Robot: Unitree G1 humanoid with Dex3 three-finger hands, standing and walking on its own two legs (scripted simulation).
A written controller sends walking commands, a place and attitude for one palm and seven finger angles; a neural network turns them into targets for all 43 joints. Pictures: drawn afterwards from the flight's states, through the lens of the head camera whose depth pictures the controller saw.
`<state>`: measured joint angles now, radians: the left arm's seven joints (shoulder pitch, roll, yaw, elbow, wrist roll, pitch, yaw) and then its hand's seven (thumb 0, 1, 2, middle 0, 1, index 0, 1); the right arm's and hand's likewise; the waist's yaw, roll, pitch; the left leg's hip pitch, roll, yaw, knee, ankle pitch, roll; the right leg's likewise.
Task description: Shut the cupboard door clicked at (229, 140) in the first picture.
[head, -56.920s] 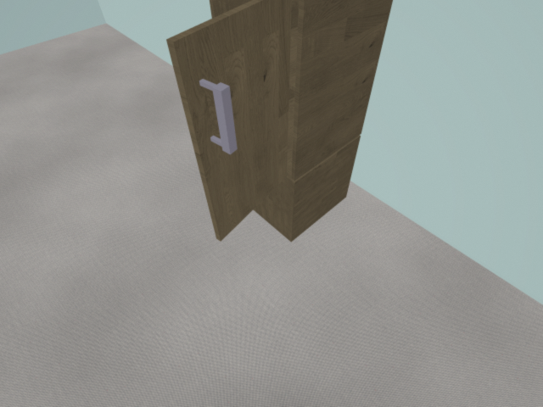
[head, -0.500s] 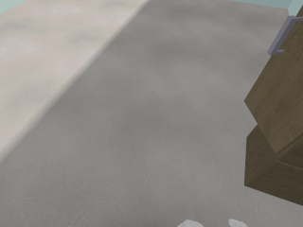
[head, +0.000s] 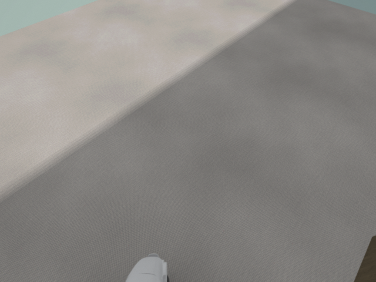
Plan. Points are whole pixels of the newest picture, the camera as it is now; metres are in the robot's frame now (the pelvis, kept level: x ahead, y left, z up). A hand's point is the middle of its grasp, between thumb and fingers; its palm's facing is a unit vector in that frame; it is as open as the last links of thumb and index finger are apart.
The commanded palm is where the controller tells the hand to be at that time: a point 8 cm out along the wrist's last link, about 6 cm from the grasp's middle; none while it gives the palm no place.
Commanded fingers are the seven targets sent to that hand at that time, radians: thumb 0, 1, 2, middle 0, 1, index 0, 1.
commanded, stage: walk to a spot facing it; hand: left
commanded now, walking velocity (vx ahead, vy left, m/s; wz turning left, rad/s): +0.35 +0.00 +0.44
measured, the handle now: out of the picture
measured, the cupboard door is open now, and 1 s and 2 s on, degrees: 28 28 28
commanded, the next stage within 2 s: turn to face it in 0.92 s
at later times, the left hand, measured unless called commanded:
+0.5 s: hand (113, 209) +0.30 +0.24 -0.14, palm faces +0.12 -0.97 -0.22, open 7.4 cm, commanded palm none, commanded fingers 0.00 0.90 0.90 -0.20 -0.30 -0.20 -0.30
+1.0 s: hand (131, 207) +0.32 +0.20 -0.18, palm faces +0.39 -0.90 -0.18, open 7.3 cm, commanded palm none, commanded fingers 0.00 0.90 0.90 -0.20 -0.30 -0.20 -0.30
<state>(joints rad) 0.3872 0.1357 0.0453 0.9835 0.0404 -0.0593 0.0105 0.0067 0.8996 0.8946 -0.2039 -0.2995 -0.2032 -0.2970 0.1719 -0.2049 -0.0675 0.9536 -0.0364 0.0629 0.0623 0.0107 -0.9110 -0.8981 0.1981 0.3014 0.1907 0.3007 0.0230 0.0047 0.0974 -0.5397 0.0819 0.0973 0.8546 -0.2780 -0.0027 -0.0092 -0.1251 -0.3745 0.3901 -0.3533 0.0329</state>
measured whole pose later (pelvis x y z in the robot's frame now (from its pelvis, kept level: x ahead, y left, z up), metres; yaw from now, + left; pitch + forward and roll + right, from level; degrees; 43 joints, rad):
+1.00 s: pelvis +0.40 +0.04 -0.01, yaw +21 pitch +0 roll -1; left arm 0.35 0.16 0.05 1.02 0.03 -0.05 0.02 0.00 0.92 0.89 -0.20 -0.30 -0.20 -0.30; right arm 0.13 -0.21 -0.06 0.95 -0.03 0.02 0.04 0.01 -0.91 -0.90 0.20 0.30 0.19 0.30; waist 0.00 0.00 0.11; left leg -0.57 0.06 0.12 0.80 -0.23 0.01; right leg -0.02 -0.07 -0.33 0.42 -0.37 0.02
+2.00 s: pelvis +0.50 +0.08 +0.00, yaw -5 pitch +2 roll -1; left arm 0.18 0.20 0.06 0.90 0.03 0.03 0.00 0.01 0.90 0.89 -0.20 -0.30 -0.20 -0.30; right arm 0.20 -0.22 -0.06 0.93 -0.02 0.05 -0.01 0.01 -0.91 -0.90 0.20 0.30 0.19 0.30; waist -0.01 0.01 0.07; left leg -0.49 0.08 0.03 0.96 -0.41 -0.10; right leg -0.22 0.02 0.03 0.49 -0.30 -0.01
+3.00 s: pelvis +0.55 +0.09 -0.01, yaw -39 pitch +2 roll -1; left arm 0.21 0.24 0.07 0.92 0.02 0.06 0.00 0.01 0.90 0.89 -0.21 -0.30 -0.20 -0.30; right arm 0.12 -0.20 -0.03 0.87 -0.01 0.02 -0.02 0.01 -0.91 -0.90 0.20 0.30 0.20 0.30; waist 0.03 -0.06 0.08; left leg -0.32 0.03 0.05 0.60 -0.30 -0.01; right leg -0.35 0.05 0.12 0.69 -0.40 0.01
